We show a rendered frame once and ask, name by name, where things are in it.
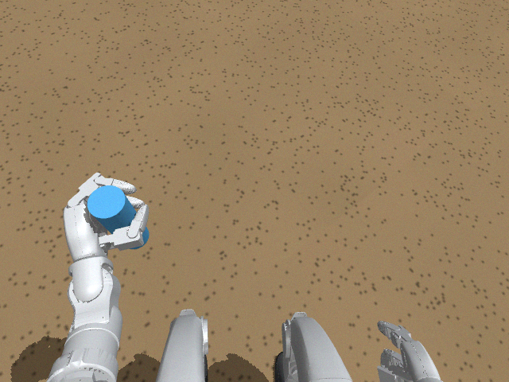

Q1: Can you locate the can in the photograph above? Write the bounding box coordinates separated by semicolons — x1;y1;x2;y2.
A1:
87;185;149;249

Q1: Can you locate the left robot hand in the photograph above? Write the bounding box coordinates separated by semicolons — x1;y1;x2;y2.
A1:
63;173;149;262

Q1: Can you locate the right robot hand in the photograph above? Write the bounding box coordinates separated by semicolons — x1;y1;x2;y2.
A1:
377;321;441;382

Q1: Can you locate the left robot arm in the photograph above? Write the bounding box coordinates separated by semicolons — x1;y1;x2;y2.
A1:
46;255;122;382

